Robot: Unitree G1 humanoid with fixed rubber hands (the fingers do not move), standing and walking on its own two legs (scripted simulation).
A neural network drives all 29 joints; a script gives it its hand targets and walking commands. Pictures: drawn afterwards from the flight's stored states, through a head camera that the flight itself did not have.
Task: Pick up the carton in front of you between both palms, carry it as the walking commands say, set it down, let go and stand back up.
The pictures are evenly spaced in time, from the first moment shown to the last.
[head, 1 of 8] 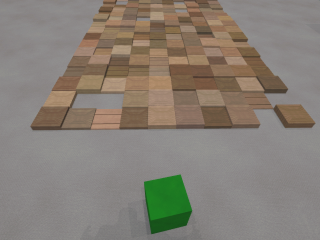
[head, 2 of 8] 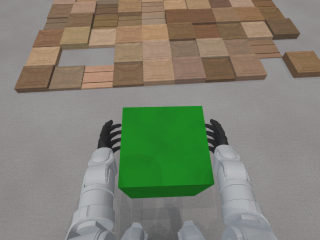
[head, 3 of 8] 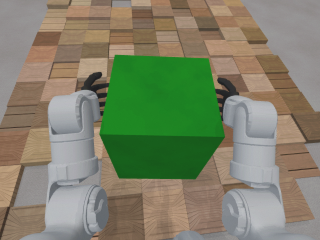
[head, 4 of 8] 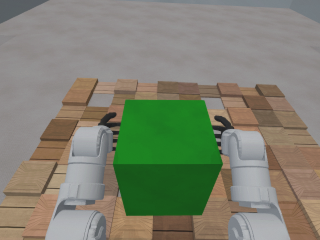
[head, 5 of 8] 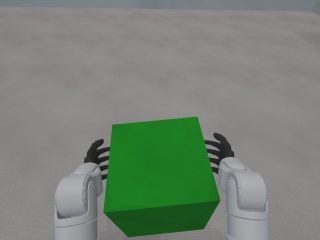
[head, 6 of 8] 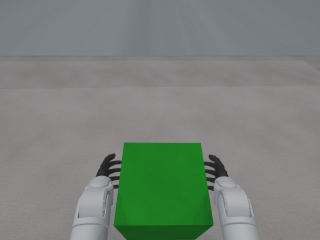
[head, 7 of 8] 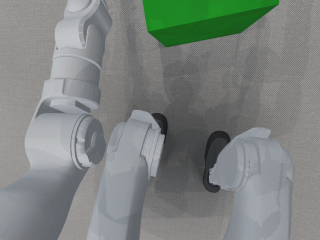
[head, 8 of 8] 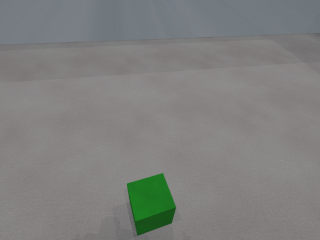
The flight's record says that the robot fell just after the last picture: no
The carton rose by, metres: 0.80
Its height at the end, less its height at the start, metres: +0.00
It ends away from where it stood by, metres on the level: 6.64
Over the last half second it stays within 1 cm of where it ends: yes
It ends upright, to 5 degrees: yes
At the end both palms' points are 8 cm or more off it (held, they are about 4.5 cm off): yes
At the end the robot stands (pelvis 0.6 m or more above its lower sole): yes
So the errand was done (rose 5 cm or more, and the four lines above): yes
